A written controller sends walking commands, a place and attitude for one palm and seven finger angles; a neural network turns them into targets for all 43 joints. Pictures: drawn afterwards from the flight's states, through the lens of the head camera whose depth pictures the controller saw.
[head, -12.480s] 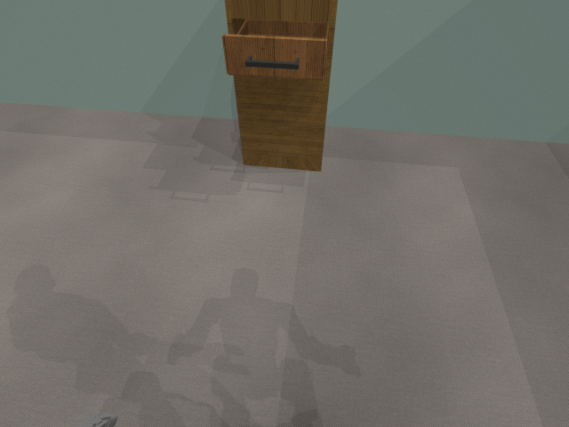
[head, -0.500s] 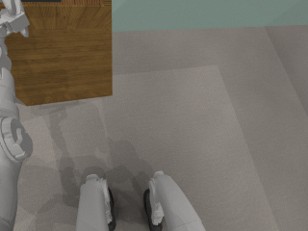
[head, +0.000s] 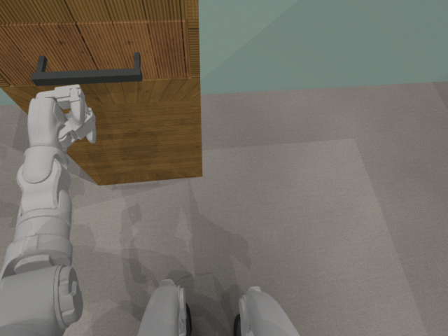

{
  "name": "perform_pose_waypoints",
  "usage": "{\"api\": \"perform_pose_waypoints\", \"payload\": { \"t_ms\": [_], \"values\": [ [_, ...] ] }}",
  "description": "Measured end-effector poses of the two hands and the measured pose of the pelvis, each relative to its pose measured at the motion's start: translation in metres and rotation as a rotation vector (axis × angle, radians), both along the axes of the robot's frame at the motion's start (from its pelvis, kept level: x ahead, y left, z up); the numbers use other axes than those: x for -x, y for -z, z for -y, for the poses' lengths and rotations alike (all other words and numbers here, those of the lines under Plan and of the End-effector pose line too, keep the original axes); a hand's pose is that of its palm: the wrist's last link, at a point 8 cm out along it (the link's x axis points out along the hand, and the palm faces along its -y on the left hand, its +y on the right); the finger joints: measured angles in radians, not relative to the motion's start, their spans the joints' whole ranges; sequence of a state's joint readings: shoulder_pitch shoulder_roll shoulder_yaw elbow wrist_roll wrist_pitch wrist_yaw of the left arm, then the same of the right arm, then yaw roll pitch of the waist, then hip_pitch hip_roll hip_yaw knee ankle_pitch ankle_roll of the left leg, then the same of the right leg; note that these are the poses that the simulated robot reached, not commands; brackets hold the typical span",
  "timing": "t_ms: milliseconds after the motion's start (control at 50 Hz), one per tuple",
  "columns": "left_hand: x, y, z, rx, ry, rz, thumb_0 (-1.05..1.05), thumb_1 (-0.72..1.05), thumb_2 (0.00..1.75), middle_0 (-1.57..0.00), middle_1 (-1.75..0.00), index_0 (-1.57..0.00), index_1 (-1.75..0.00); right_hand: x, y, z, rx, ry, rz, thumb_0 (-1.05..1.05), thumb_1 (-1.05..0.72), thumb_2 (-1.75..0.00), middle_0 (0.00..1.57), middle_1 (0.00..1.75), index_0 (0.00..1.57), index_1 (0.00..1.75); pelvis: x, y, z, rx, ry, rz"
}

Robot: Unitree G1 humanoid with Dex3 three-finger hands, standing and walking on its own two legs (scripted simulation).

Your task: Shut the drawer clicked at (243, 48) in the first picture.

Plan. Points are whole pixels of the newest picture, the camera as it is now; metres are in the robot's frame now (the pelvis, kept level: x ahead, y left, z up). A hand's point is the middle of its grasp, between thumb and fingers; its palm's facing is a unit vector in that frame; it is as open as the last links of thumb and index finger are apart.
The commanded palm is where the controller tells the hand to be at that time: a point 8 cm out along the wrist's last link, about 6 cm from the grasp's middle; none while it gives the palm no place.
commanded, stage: draw the hand back to the body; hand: left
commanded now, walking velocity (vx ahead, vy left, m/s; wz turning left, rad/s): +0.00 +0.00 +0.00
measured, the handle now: (89, 68) +0.61 +0.24 +0.02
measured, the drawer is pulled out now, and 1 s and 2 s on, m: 0.00 0.00 0.00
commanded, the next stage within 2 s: step back with the hand held close in 1.16 s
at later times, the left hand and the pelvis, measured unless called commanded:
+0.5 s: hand (10, 190) +0.31 +0.23 +0.15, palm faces +0.26 -0.93 -0.26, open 3.3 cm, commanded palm +0.27 +0.27 +0.18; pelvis +0.02 +0.00 +0.08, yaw +3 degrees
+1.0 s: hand out of the picture +0.19 +0.24 +0.26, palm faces +0.43 -0.81 -0.40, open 3.3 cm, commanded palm +0.14 +0.28 +0.28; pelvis +0.02 -0.01 +0.11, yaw +3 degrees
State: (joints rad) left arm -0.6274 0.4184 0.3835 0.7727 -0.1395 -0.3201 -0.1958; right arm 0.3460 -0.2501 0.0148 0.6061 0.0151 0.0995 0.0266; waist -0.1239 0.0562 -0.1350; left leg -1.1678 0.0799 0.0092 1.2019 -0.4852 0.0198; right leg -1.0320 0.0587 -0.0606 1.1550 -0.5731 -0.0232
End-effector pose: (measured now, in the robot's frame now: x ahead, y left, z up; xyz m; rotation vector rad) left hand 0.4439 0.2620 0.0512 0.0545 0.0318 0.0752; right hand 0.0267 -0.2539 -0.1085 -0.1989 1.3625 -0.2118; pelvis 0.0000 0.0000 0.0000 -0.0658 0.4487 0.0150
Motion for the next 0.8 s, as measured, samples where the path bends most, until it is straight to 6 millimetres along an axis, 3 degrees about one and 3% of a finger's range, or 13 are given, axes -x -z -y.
{"api": "perform_pose_waypoints", "payload": {
  "t_ms": [200,320,420,580,800],
  "values": [
    [0.069,-0.056,-0.008,0.008,-0.025,0.048,0.02,0.9,0.9,-1.4,-1.6,-1.4,-1.6,-0.089,-0.047,0.003,0.007,-0.103,0.275,0.0,-0.91,-0.89,0.2,0.3,0.21,0.3,-0.013,-0.037,0.006,-0.019,-0.041,0.15],
    [0.106,-0.075,-0.007,-0.002,-0.014,0.032,0.02,0.9,0.9,-1.4,-1.6,-1.4,-1.6,-0.127,-0.073,0.002,0.009,-0.132,0.421,0.0,-0.91,-0.9,0.2,0.3,0.21,0.3,-0.013,-0.051,0.007,-0.034,-0.041,0.227],
    [0.144,-0.096,-0.008,-0.15,-0.127,-0.051,0.02,0.9,0.9,-1.39,-1.6,-1.4,-1.6,-0.149,-0.096,-0.01,-0.001,-0.126,0.494,0.01,-0.91,-0.9,0.2,0.3,0.2,0.3,-0.014,-0.07,0.005,-0.054,-0.031,0.303],
    [0.189,-0.135,-0.015,-0.22,-0.255,-0.056,0.02,0.89,0.9,-1.4,-1.6,-1.4,-1.6,-0.176,-0.122,-0.034,-0.037,-0.186,0.584,0.01,-0.91,-0.9,0.2,0.3,0.2,0.3,-0.016,-0.092,0.005,-0.07,-0.039,0.407],
    [0.246,-0.184,-0.013,-0.288,-0.296,0.034,0.02,0.89,0.9,-1.4,-1.6,-1.4,-1.6,-0.191,-0.139,-0.045,-0.071,-0.238,0.664,0.01,-0.9,-0.9,0.2,0.3,0.21,0.3,-0.022,-0.105,0.005,-0.078,-0.037,0.489]
  ]
}}
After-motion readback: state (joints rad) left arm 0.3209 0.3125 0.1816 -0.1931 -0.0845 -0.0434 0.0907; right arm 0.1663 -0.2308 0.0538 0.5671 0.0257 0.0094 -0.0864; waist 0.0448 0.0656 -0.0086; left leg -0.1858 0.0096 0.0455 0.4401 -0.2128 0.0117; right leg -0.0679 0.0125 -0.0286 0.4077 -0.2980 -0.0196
